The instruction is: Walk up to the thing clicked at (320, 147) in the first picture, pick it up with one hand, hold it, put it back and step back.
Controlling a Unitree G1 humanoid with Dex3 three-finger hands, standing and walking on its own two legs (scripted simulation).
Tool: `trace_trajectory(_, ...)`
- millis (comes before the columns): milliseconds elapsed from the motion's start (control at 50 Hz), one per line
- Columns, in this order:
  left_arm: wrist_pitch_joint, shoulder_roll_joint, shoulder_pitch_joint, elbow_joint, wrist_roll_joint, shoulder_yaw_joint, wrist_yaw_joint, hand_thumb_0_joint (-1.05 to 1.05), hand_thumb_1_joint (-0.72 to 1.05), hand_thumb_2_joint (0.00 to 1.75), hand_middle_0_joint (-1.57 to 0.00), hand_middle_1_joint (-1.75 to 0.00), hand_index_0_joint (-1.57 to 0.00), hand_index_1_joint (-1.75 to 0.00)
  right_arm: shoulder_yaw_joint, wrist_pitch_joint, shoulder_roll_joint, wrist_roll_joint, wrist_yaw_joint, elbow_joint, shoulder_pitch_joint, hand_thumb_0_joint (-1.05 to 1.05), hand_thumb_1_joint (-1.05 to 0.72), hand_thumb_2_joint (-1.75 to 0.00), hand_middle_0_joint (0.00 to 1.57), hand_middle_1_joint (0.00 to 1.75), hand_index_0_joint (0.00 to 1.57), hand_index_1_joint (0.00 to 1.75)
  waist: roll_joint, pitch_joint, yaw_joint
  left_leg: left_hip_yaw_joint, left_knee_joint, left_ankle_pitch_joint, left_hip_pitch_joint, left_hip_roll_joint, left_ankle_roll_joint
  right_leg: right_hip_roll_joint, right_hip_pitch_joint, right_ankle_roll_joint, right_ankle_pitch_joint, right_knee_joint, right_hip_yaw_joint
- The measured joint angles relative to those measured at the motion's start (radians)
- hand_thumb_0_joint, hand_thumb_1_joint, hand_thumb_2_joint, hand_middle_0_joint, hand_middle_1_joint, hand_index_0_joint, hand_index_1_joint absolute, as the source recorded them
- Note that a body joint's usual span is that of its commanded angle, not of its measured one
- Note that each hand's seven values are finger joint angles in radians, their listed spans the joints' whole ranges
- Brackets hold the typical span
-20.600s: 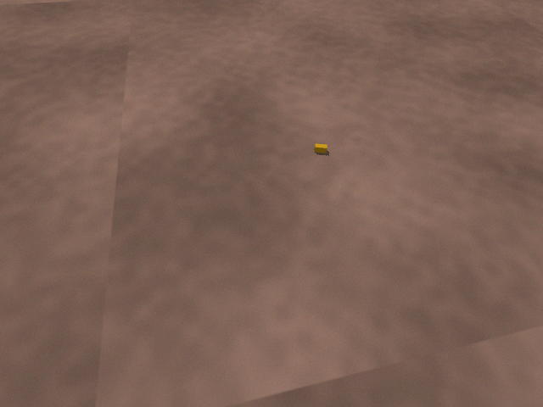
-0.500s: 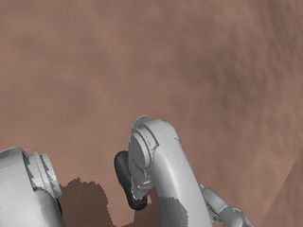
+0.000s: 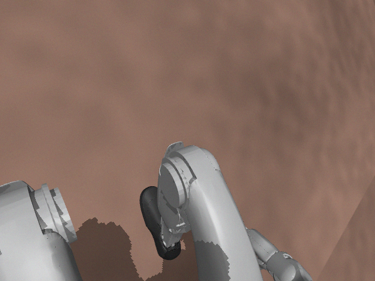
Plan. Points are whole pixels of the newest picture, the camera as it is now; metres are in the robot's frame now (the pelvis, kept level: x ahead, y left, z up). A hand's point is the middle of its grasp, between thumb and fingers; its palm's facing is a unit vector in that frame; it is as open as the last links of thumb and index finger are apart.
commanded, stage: close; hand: left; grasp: from above
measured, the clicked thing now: out of the picture +0.44 +0.38 -0.28
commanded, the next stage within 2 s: settle in 1.30 s
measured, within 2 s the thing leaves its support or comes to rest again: leaves its support in 1.70 s
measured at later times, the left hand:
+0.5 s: hand out of the picture +0.41 +0.37 -0.25, palm faces -0.49 -0.13 -0.86, open 8.8 cm
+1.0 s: hand out of the picture +0.41 +0.37 -0.24, palm faces -0.47 -0.12 -0.88, open 6.4 cm
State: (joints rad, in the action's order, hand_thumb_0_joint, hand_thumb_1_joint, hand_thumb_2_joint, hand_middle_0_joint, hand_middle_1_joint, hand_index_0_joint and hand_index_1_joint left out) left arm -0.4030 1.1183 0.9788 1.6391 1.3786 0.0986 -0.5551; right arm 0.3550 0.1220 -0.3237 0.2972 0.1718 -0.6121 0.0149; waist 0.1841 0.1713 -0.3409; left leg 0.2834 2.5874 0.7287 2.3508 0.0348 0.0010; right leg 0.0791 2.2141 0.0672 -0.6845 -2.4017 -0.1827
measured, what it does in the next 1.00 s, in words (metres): stands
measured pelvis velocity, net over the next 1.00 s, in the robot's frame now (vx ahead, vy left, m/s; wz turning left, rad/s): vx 0.00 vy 0.00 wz -0.01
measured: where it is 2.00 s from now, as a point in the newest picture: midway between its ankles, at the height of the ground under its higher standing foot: (118, 258)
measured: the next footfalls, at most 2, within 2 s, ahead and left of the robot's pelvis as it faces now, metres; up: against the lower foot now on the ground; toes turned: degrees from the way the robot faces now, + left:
none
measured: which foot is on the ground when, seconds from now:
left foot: down 0.00-1.00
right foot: down 0.00-1.00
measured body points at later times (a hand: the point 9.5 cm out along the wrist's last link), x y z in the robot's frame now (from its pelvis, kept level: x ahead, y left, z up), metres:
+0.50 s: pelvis +0.00 +0.00 +0.00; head +0.27 +0.15 +0.33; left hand +0.44 +0.38 -0.20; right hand +0.10 -0.25 -0.06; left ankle +0.06 +0.13 -0.26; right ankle +0.11 -0.12 -0.26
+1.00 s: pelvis +0.00 +0.00 +0.00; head +0.26 +0.16 +0.33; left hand +0.43 +0.38 -0.19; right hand +0.11 -0.25 -0.06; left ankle +0.06 +0.13 -0.26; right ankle +0.11 -0.12 -0.26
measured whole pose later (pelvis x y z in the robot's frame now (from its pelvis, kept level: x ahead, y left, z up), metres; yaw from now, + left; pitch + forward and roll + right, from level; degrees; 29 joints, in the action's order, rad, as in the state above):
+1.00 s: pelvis +0.00 +0.00 +0.00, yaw +0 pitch +26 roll -15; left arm -0.39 1.13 0.99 1.65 1.39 0.09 -0.56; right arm 0.35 0.10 -0.32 0.30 0.16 -0.62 0.02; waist 0.18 0.15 -0.34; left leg 0.28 2.59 0.72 2.36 0.03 -0.01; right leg 0.08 2.22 0.07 -0.68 -2.40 -0.18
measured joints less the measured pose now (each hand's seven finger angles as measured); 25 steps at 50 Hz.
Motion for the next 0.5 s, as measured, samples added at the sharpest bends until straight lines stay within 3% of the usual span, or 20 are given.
trace_trajectory(160, 0.026, -0.007, 0.022, 0.009, -0.002, -0.022, -0.006, 0.00, 0.03, 0.57, -0.47, -0.63, -0.50, -0.60, -0.015, 0.007, -0.009, -0.006, -0.004, -0.014, 0.005, 0.00, -0.89, -0.90, 0.20, 0.30, 0.20, 0.30, -0.004, -0.009, 0.002, -0.005, 0.000, -0.004, 0.007, 0.002, -0.002, 0.001, 0.010, 0.000, 0.004, -0.003, 0.004)
trace_trajectory(280, 0.037, 0.009, 0.025, 0.035, -0.020, -0.004, 0.012, 0.00, 0.11, 0.51, -0.53, -0.58, -0.56, -0.54, -0.016, 0.004, -0.015, -0.014, -0.008, -0.006, 0.010, 0.00, -0.89, -0.90, 0.20, 0.30, 0.20, 0.30, -0.009, -0.003, -0.008, -0.006, -0.002, -0.007, 0.014, 0.002, -0.004, 0.001, 0.015, 0.001, 0.007, 0.001, 0.004)
trace_trajectory(500, 0.002, 0.022, 0.003, -0.002, -0.028, 0.009, 0.037, 0.00, 0.28, 0.40, -0.63, -0.48, -0.69, -0.44, 0.000, -0.017, -0.006, -0.010, -0.012, -0.003, 0.011, 0.00, -0.89, -0.90, 0.20, 0.30, 0.20, 0.30, -0.005, 0.008, -0.002, 0.001, -0.006, 0.002, -0.002, -0.001, 0.005, -0.002, 0.002, 0.000, -0.001, 0.004, -0.001)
